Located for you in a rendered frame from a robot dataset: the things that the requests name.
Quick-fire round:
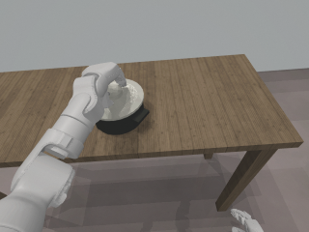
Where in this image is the pot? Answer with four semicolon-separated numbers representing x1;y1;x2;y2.
96;103;150;135

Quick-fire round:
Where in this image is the left robot upper arm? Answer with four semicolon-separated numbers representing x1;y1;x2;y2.
0;152;75;232

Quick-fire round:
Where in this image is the table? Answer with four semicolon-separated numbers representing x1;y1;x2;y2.
0;54;304;212

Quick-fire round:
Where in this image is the robot left hand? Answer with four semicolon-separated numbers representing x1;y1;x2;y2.
81;62;126;109

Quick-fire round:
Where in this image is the robot right hand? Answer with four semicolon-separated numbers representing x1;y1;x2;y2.
231;209;264;232

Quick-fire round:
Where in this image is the knob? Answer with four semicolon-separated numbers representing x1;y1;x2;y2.
107;84;124;101

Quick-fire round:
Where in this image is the lid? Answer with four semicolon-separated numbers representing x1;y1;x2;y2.
101;78;144;121

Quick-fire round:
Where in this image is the robot left forearm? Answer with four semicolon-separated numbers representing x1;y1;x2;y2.
10;71;108;192

